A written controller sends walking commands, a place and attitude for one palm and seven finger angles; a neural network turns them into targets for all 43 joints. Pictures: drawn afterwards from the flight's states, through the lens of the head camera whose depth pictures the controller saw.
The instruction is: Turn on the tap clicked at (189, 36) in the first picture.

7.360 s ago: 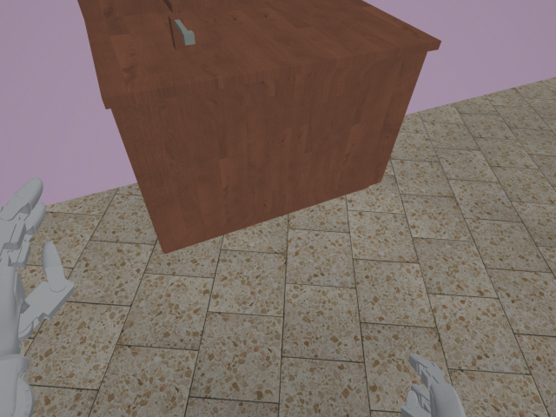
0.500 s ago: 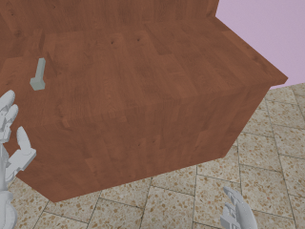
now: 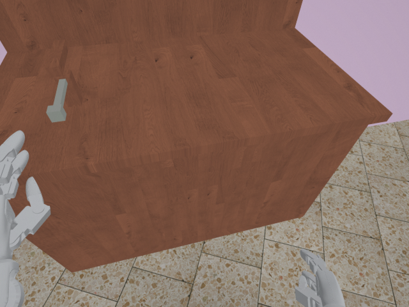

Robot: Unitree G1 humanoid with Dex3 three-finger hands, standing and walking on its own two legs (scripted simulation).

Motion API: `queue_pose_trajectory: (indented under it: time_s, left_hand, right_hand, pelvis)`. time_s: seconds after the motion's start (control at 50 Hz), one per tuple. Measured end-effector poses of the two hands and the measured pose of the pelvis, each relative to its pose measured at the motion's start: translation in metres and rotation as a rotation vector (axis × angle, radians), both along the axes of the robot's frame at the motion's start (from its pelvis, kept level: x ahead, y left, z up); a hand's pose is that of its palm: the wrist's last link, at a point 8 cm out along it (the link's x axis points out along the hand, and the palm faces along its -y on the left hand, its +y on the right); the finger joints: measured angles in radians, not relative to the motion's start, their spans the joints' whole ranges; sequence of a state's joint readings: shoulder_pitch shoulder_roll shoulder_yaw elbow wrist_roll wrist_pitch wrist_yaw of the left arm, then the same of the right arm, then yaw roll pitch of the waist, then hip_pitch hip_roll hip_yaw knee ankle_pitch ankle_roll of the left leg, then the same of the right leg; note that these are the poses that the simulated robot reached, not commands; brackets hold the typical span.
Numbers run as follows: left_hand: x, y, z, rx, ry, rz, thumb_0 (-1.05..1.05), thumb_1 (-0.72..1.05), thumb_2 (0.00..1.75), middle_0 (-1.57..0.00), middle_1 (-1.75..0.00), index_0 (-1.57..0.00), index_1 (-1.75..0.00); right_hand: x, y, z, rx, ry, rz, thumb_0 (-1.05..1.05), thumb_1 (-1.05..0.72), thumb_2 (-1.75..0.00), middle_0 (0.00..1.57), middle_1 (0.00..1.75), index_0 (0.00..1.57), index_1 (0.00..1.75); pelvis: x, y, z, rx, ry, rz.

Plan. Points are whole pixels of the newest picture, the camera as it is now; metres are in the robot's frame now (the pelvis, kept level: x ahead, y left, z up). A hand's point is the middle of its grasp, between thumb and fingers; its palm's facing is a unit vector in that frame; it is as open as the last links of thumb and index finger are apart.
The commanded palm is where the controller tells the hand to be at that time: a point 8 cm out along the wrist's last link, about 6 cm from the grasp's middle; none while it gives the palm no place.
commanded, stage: look again from close up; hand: left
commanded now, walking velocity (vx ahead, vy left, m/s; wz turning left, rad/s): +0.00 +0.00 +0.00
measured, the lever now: (56, 113) +0.46 +0.37 +0.11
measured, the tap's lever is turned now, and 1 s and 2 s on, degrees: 0 0 0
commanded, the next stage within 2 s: shuffle to correct the standing spot in 0.24 s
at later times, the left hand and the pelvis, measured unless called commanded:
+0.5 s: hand (32, 210) +0.21 +0.27 +0.15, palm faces +0.44 -0.84 -0.33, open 7.4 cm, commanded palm +0.16 +0.30 +0.17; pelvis -0.01 +0.02 +0.00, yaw -1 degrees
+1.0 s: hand (69, 143) +0.32 +0.26 +0.17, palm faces +0.36 -0.85 -0.38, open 7.5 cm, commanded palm +0.27 +0.30 +0.17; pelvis +0.09 +0.03 -0.01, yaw -4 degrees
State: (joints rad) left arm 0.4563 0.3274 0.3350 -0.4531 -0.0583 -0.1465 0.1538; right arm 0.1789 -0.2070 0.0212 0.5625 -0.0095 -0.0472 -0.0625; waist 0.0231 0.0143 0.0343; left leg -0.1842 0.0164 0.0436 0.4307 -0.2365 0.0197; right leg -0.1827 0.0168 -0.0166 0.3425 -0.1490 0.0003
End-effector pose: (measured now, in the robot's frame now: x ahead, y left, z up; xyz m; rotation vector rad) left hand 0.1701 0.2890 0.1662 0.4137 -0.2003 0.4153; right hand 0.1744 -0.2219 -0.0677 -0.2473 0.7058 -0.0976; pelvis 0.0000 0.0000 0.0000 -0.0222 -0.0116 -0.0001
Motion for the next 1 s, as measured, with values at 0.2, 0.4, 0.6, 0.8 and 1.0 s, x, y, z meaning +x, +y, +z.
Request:
queue_pose_trajectory:
  time_s: [0.2,0.4,0.6,0.8,1.0]
  left_hand:
    - [-0.003,0.009,0.003,-0.011,-0.035,-0.011,0.02,0.89,0.90,-0.20,-0.31,-0.21,-0.30]
    - [-0.007,0.019,0.000,-0.001,-0.025,-0.012,0.02,0.89,0.90,-0.20,-0.31,-0.21,-0.30]
    - [0.009,0.011,0.003,0.016,-0.073,-0.003,0.02,0.89,0.90,-0.20,-0.31,-0.20,-0.30]
    - [0.049,0.015,-0.005,0.024,-0.117,-0.057,0.02,0.89,0.90,-0.20,-0.31,-0.21,-0.30]
    - [0.116,0.015,0.015,0.080,-0.083,-0.118,0.02,0.89,0.90,-0.20,-0.31,-0.20,-0.30]
  right_hand:
    - [-0.012,0.015,0.001,-0.007,0.019,0.011,0.01,-0.90,-0.90,0.21,0.30,0.21,0.30]
    - [-0.021,0.022,-0.002,-0.003,0.028,-0.003,0.01,-0.90,-0.90,0.21,0.30,0.21,0.30]
    - [-0.013,0.015,-0.015,0.005,0.025,-0.016,0.01,-0.90,-0.90,0.21,0.30,0.21,0.30]
    - [0.017,0.002,-0.029,-0.040,0.084,-0.044,0.02,-0.90,-0.90,0.21,0.30,0.21,0.30]
    - [0.050,0.029,-0.021,0.047,0.052,-0.099,0.01,-0.90,-0.90,0.20,0.30,0.20,0.30]
  pelvis:
    - [-0.007,0.010,0.001,0.001,-0.007,0.001]
    - [-0.010,0.019,-0.001,0.002,-0.007,-0.006]
    - [0.008,0.014,-0.009,0.008,-0.005,-0.008]
    - [0.041,0.025,-0.024,-0.019,0.005,0.003]
    - [0.089,0.034,-0.010,0.005,0.017,-0.064]
